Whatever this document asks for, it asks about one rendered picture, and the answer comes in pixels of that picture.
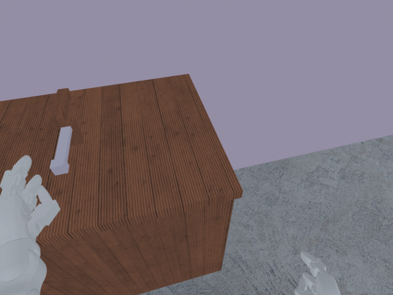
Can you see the counter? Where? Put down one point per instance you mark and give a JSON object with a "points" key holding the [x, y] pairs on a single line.
{"points": [[148, 197]]}

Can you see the robot left forearm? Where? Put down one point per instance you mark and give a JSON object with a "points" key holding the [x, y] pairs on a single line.
{"points": [[22, 271]]}

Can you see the tap lever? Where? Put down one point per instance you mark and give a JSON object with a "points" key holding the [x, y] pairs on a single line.
{"points": [[60, 164]]}

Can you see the right robot hand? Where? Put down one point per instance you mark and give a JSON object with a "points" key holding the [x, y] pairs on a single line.
{"points": [[324, 284]]}

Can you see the left robot hand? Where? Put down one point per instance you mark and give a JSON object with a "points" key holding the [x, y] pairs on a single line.
{"points": [[17, 203]]}

